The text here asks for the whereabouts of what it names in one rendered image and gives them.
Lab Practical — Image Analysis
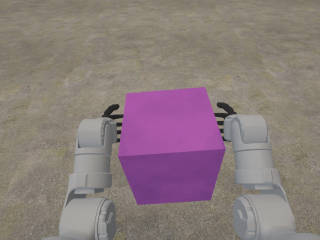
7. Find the right robot forearm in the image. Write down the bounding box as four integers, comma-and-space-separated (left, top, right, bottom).
223, 114, 296, 228

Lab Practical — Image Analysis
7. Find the robot left hand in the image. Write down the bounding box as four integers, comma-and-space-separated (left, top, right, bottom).
102, 104, 124, 143

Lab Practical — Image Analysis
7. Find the right robot upper arm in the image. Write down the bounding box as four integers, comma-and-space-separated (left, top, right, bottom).
232, 194, 320, 240

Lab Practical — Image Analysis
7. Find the robot right hand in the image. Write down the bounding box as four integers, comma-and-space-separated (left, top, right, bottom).
214, 102, 237, 142

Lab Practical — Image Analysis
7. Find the carton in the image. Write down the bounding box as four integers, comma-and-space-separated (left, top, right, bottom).
118, 87, 226, 205

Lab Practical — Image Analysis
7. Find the left robot upper arm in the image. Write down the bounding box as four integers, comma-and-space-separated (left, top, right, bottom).
41, 198, 117, 240

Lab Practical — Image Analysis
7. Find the left robot forearm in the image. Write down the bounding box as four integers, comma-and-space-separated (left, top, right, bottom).
58, 117, 117, 235

